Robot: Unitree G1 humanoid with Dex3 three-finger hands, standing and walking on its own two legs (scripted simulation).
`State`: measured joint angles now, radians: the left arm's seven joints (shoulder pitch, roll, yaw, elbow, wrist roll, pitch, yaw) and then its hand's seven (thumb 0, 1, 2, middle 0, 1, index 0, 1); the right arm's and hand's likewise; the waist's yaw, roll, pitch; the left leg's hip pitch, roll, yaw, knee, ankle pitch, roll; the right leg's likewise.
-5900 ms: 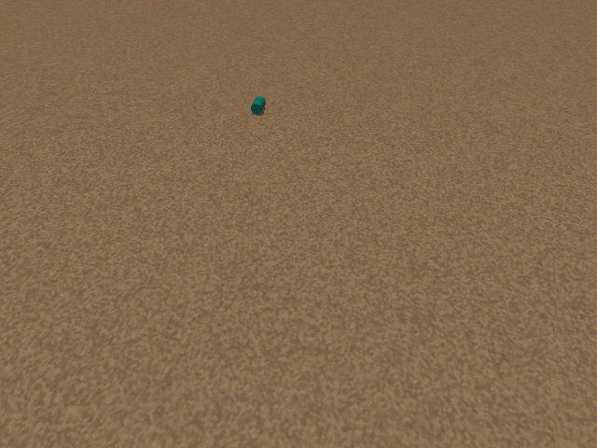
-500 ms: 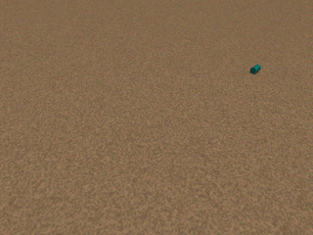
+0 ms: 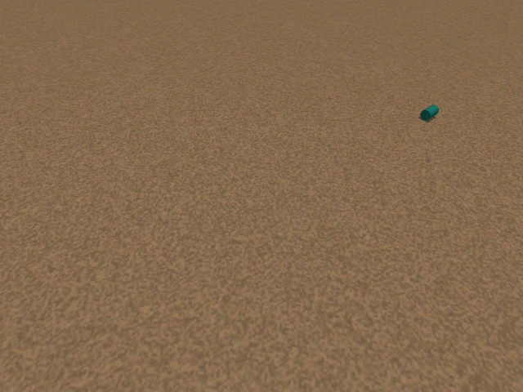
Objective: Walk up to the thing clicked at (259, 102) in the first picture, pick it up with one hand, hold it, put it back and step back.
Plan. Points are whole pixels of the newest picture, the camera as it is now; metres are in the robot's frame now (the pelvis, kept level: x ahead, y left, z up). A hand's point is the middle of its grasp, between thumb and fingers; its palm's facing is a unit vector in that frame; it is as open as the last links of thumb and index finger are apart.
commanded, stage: stand
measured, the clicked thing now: (429, 112) +1.95 -1.15 -0.75
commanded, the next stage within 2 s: walk up in 0.12 s
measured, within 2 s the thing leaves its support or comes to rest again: neither
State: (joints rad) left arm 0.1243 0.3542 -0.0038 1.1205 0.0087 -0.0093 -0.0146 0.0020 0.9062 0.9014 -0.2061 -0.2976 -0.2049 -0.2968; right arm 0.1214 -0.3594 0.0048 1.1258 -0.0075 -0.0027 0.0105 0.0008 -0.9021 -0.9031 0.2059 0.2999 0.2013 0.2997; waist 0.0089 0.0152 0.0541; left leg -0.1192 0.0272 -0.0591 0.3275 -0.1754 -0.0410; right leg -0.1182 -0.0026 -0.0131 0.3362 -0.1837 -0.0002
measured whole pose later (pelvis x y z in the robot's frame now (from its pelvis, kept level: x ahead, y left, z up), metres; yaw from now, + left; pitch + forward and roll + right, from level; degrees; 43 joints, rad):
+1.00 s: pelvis +0.36 +0.01 -0.03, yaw -3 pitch -2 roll +0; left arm 0.11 0.40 0.07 0.92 0.01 -0.07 -0.09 0.00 0.91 0.90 -0.20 -0.30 -0.20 -0.30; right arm 0.36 -0.41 -0.07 0.97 -0.01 -0.04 0.04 0.00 -0.90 -0.90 0.21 0.30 0.20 0.30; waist -0.03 0.05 0.08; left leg -0.07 0.10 0.04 0.91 -0.50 0.01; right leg -0.44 -0.04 -0.09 0.67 -0.21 -0.04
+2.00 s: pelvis +0.87 -0.06 -0.02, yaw -4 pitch -4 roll +2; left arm 0.24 0.36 0.04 0.86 0.00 -0.09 -0.06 0.00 0.91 0.90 -0.21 -0.30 -0.21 -0.30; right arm 0.30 -0.44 -0.06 0.91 0.01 -0.04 0.05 0.01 -0.90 -0.90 0.20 0.30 0.20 0.30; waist 0.02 0.07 0.07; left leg -0.36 0.04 -0.02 1.14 -0.38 0.03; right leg -0.31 -0.05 -0.09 0.60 -0.22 -0.04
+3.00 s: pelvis +1.24 -0.08 -0.01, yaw -2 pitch -3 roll +2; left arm 0.28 0.37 0.04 0.87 0.00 -0.10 -0.04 0.00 0.91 0.90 -0.21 -0.30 -0.21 -0.30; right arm 0.31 -0.43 -0.05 0.89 0.00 -0.02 0.05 0.00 -0.90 -0.90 0.20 0.30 0.20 0.30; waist 0.02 0.07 0.09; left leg -0.36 0.02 0.01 1.06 -0.43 0.03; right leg -0.30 -0.05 -0.06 0.56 -0.21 -0.03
